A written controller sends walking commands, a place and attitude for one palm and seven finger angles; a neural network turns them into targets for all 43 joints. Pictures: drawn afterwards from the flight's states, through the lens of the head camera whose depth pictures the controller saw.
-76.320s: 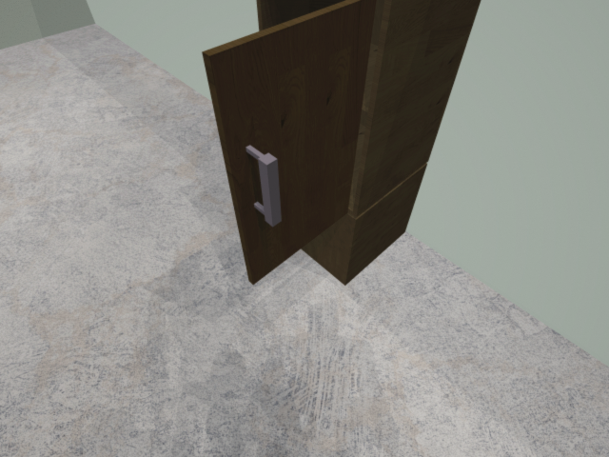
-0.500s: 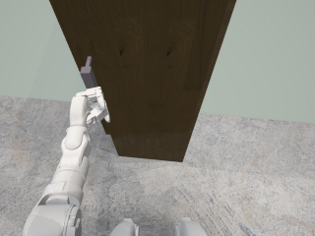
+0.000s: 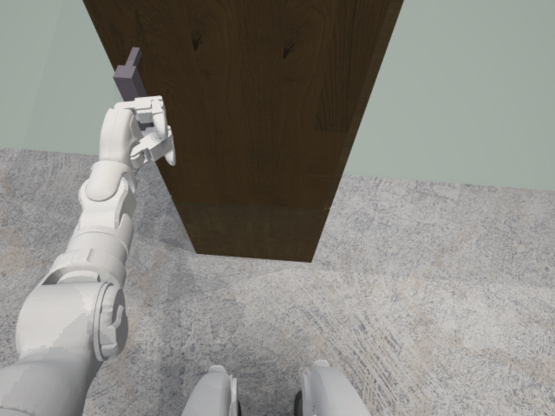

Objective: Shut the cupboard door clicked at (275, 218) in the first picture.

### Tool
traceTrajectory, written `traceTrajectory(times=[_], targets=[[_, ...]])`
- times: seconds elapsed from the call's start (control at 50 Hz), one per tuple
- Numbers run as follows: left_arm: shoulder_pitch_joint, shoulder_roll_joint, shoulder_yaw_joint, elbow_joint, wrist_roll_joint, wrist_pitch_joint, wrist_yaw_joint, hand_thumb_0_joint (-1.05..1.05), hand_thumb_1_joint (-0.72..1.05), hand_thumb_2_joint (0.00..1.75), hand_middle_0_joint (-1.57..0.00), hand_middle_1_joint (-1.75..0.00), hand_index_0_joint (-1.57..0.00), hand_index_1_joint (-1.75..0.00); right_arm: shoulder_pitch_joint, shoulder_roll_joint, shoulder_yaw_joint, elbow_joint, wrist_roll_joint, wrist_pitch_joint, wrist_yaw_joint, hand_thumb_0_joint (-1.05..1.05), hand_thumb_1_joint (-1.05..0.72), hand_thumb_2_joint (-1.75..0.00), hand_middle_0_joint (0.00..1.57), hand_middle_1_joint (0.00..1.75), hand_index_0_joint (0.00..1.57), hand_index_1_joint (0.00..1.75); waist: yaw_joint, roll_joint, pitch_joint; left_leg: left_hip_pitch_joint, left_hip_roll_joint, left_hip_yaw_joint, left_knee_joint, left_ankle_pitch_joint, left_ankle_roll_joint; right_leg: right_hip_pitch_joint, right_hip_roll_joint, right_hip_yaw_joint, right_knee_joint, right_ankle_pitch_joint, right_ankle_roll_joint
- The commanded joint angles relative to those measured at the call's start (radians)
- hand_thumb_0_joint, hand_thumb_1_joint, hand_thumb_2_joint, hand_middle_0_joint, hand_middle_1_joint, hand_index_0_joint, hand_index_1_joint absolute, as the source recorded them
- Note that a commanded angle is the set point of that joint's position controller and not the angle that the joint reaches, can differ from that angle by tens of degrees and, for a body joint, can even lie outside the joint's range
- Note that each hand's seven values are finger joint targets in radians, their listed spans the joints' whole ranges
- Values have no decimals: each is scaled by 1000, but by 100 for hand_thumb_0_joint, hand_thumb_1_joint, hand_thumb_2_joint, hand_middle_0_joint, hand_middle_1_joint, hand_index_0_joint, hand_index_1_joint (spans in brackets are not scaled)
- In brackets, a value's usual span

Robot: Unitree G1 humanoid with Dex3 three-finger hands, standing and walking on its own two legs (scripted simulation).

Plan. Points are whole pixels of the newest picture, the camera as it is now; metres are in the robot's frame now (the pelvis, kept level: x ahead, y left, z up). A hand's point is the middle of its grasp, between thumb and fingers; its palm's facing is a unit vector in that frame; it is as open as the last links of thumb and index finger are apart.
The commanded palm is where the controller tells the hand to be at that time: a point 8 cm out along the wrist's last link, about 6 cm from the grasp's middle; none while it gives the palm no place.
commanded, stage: push the door shut along its arc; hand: left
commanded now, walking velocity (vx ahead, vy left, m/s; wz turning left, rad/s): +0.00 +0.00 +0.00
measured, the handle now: (147, 106) +0.56 +0.18 +0.08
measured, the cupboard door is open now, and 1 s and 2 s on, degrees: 2 0 0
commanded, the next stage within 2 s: pull the fist back off the door in 0.32 s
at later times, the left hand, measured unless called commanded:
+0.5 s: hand (173, 133) +0.50 +0.13 +0.08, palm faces -0.09 -1.00 -0.01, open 3.3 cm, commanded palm +0.52 +0.14 +0.08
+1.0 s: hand (200, 137) +0.50 +0.09 +0.08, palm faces +0.02 -1.00 +0.00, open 3.1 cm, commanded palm +0.45 +0.15 +0.08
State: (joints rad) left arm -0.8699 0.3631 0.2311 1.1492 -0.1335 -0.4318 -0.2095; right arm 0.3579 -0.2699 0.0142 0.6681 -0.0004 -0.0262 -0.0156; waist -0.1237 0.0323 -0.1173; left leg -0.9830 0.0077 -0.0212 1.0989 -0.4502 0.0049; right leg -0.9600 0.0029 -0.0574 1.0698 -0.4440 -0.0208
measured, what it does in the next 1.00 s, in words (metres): stands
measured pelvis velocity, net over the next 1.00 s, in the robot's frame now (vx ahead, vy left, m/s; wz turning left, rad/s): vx -0.01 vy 0.01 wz -0.04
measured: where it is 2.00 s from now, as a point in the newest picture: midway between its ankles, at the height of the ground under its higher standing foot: outside the picture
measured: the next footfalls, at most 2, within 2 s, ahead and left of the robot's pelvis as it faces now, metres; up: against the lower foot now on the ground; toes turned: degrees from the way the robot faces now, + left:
none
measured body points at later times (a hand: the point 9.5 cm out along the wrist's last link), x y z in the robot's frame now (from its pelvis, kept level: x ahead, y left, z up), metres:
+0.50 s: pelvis -0.03 +0.00 -0.02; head +0.10 +0.03 +0.41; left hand +0.50 +0.18 +0.09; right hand +0.00 -0.27 -0.13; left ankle +0.04 +0.12 -0.66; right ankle +0.04 -0.11 -0.66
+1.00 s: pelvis -0.01 +0.01 +0.00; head +0.10 +0.00 +0.44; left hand +0.49 +0.14 +0.08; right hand -0.01 -0.25 -0.12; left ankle +0.04 +0.12 -0.66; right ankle +0.04 -0.11 -0.66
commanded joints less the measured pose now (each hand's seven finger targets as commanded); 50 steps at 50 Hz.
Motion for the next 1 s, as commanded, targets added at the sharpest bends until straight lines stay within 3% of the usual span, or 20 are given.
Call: traceTrajectory(times=[0.0,0.08,0.12,0.18,0.24,0.34,0.38,0.4,0.42,0.46,0.5,0.54,0.6,0.62,0.66,0.74,0.76,0.86,0.9,0.98], targets=[[-597,123,-26,-200,-2,-46,-49,0,90,90,-130,-150,-130,-150,128,-163,-63,-68,3,-29,-11,0,-90,-90,20,30,20,30,-100,46,-451,315,-3,-46,-119,151,29,117,25,52,-157,156,-3],[-640,159,-13,-207,3,-43,-66,0,90,90,-130,-150,-130,-150,146,-167,-61,-64,1,-31,-8,0,-90,-90,20,30,20,30,-98,94,-487,332,1,-53,-110,179,26,102,26,46,-141,166,-8],[-693,130,-44,-212,5,-40,-71,0,90,90,-130,-150,-130,-150,154,-166,-62,-57,1,-33,-6,0,-90,-90,20,30,20,30,-121,81,-475,331,2,-56,-104,169,29,85,28,46,-148,158,-4],[-754,149,-53,-156,15,-24,-71,0,90,90,-130,-150,-130,-150,157,-172,-57,-41,5,-38,-11,0,-90,-90,20,30,20,30,-149,67,-395,269,2,-56,-102,76,33,36,30,51,-161,85,-2],[-813,137,-82,-163,23,-20,-75,0,90,90,-130,-150,-130,-150,161,-177,-55,-38,4,-50,-14,0,-90,-90,20,30,20,30,-164,117,-422,289,1,-68,-101,39,32,-9,28,47,-152,52,-7],[-889,136,-105,-161,20,-5,-85,0,90,90,-130,-150,-130,-150,159,-185,-46,-25,6,-75,-24,0,-90,-90,20,30,20,30,-190,127,-422,274,4,-77,-98,-29,35,-47,27,46,-149,6,-7],[-907,91,-141,-155,20,1,-89,0,90,90,-130,-150,-130,-150,154,-183,-44,-17,7,-89,-26,0,-90,-90,20,30,20,30,-198,173,-434,312,6,-87,-100,-51,31,-95,28,37,-142,-6,-11],[-909,104,-130,-147,12,7,-87,0,90,90,-130,-150,-130,-150,156,-189,-43,-13,7,-95,-29,0,-90,-90,20,30,20,30,-203,146,-414,298,10,-94,-107,-69,32,-99,27,35,-143,-12,-9],[-913,106,56,-148,-82,19,83,0,90,90,-130,-150,-130,-150,145,-173,-44,-31,-12,-100,-32,0,-90,-90,20,30,20,30,-139,139,-418,234,1,-116,-133,-138,18,-81,23,33,-141,-27,-2],[-855,50,23,-125,-26,17,239,0,90,90,-130,-150,-130,-150,151,-169,-45,-33,-29,-110,-13,0,-90,-90,20,30,20,30,-155,110,-426,259,5,-138,-163,-187,12,-92,24,12,-130,-34,7],[-854,38,-15,-107,46,7,310,0,90,90,-130,-150,-130,-150,161,-173,-49,-27,-44,-103,8,0,-90,-90,20,30,20,30,-175,87,-419,249,2,-122,-159,-184,13,-89,19,14,-138,-34,11],[-878,75,-47,-112,124,-17,329,0,90,90,-130,-150,-130,-150,168,-175,-49,-27,-52,-94,24,0,-90,-90,20,30,20,30,-179,107,-441,244,-6,-103,-144,-156,17,-69,16,24,-141,-31,7],[-877,75,-85,-82,172,-47,303,0,90,90,-130,-150,-130,-150,169,-178,-50,-32,-55,-82,32,0,-90,-90,20,30,20,30,-190,112,-419,254,-4,-102,-144,-157,18,-84,16,26,-145,-40,1],[-869,68,-97,-81,169,-50,289,0,90,90,-130,-150,-130,-150,162,-177,-50,-38,-52,-80,32,0,-90,-90,20,30,20,30,-186,117,-403,240,-7,-91,-143,-161,18,-70,16,34,-153,-45,0],[-839,110,-33,-69,119,-49,269,0,90,90,-130,-150,-130,-150,158,-182,-50,-49,-47,-77,27,0,-90,-90,20,30,20,30,-163,90,-429,224,-11,-86,-144,-144,19,-18,19,37,-156,-47,-3],[-753,54,-36,-88,60,-51,228,0,90,90,-130,-150,-130,-150,151,-174,-52,-61,-38,-76,30,0,-90,-90,20,30,20,30,-136,43,-426,210,-13,-65,-148,-117,19,38,20,39,-170,-41,2],[-721,72,-7,-87,51,-58,225,0,90,90,-130,-150,-130,-150,157,-172,-53,-65,-39,-78,30,0,-90,-90,20,30,20,30,-124,34,-433,205,-14,-59,-147,-101,22,60,21,41,-171,-34,1],[-507,75,35,-153,65,-78,239,0,90,90,-130,-150,-130,-150,160,-159,-60,-96,-38,-47,43,0,-90,-90,20,30,20,30,-49,50,-458,257,-7,-39,-163,27,17,128,26,29,-161,52,-4],[-433,117,83,-211,69,-81,254,0,90,90,-130,-150,-130,-150,157,-155,-65,-112,-34,-26,45,0,-90,-90,20,30,20,30,-21,29,-484,256,-6,-18,-164,92,18,199,28,38,-168,107,0],[-261,91,88,-385,64,-102,267,0,90,90,-130,-150,-130,-150,139,-132,-73,-148,-27,-1,45,0,-90,-90,20,30,20,30,19,-7,-514,284,-8,17,-176,220,20,337,32,49,-174,276,5]])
